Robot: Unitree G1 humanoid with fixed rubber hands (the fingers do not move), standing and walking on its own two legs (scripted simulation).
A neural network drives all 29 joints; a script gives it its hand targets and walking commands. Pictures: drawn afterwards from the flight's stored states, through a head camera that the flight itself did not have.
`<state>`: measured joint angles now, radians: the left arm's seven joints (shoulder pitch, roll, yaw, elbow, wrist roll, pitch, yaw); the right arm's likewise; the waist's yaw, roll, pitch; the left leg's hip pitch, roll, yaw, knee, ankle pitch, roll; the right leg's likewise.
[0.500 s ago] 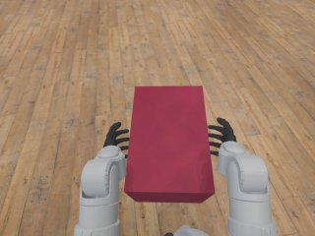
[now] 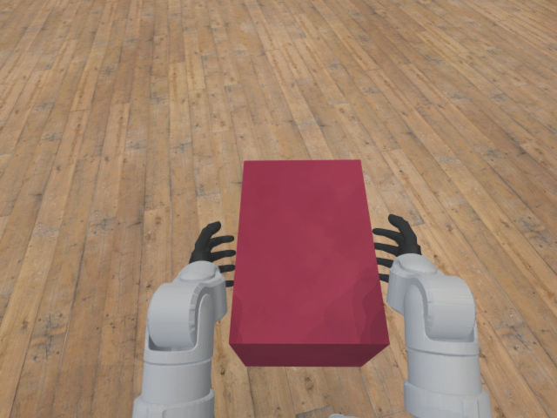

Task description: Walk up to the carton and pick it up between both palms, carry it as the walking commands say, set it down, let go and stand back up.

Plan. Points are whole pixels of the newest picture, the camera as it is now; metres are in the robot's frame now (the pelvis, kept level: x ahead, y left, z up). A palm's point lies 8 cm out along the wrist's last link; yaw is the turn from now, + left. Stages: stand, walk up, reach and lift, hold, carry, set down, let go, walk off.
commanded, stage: carry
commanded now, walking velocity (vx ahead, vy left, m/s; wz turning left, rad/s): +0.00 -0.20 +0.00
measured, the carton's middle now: (302, 263) +0.34 -0.01 +0.01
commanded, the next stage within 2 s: none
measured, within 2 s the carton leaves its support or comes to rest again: neither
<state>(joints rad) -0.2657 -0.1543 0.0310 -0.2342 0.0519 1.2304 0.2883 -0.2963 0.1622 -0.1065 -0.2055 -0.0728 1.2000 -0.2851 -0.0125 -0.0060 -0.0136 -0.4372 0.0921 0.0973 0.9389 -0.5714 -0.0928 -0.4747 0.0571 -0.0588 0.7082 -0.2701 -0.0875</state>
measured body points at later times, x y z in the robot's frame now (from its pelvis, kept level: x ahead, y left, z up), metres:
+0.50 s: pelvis -0.08 -0.13 +0.00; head -0.07 -0.13 +0.45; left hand +0.22 -0.01 +0.07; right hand +0.22 -0.28 +0.07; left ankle -0.09 +0.04 -0.67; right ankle -0.04 -0.20 -0.71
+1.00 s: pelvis -0.16 -0.26 +0.00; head -0.13 -0.26 +0.44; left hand +0.15 -0.12 +0.07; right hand +0.16 -0.39 +0.09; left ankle -0.16 -0.07 -0.71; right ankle -0.11 -0.36 -0.72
